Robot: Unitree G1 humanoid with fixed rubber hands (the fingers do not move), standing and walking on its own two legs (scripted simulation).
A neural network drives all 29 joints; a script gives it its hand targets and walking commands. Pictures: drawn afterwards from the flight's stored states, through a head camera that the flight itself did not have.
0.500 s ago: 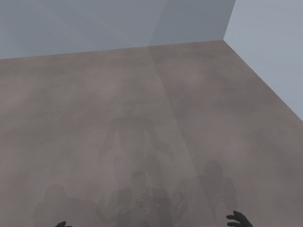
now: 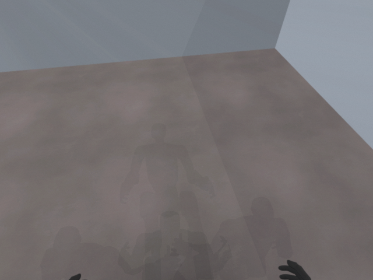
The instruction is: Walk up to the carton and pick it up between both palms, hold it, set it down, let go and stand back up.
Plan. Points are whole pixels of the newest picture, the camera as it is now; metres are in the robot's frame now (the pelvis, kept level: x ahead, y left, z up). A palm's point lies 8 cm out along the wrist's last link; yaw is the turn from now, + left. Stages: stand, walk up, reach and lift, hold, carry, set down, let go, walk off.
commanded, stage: stand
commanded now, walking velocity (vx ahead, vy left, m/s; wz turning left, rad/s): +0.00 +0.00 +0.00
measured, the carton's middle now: out of the picture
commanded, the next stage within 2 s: walk up in 0.18 s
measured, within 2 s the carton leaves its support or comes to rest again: neither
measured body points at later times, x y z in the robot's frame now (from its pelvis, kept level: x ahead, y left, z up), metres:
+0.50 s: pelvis -0.01 +0.00 +0.00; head +0.00 +0.01 +0.45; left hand +0.11 +0.29 -0.11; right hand +0.11 -0.27 -0.11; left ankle +0.03 +0.12 -0.71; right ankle +0.04 -0.12 -0.72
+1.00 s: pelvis -0.09 +0.08 +0.01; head -0.02 +0.11 +0.45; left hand -0.07 +0.43 -0.10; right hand +0.10 -0.18 -0.11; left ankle -0.03 +0.15 -0.72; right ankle -0.06 +0.01 -0.70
